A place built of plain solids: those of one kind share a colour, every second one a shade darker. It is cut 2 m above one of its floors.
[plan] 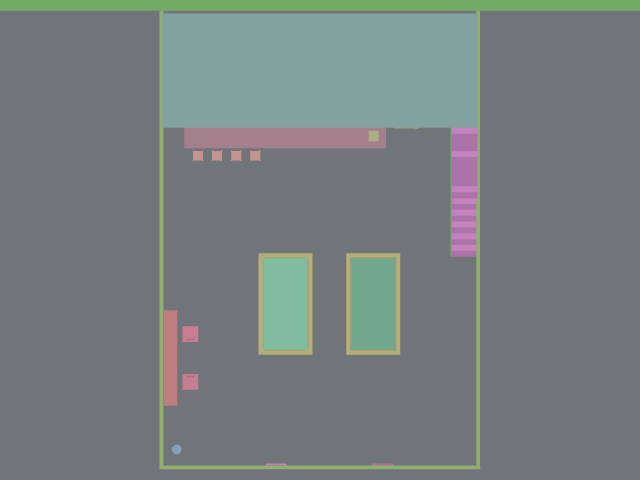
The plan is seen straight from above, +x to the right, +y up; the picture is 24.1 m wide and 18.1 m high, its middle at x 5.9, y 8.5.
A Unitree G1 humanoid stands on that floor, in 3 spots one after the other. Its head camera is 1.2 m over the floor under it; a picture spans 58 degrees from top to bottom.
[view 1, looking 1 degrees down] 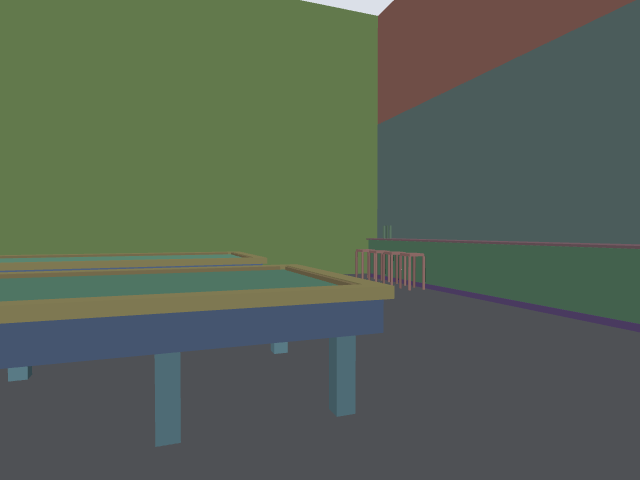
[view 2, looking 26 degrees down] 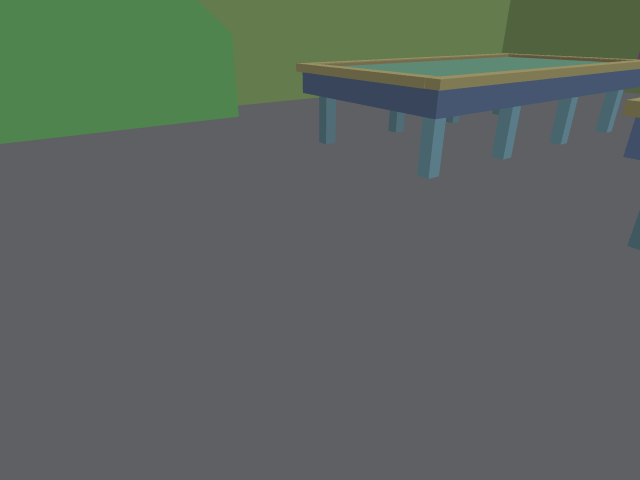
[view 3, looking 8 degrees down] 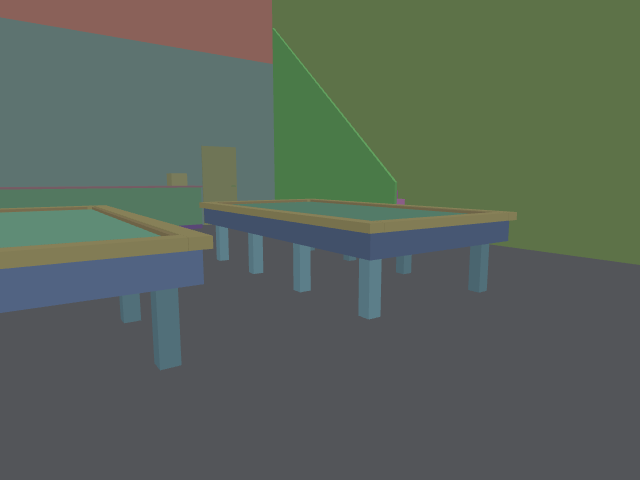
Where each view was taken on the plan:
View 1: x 11.33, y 6.57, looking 159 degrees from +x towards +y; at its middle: wall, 12.14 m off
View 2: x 4.58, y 10.72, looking -35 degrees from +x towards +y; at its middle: ground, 2.74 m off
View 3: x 4.65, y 1.65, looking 55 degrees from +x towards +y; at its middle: table_frame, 4.03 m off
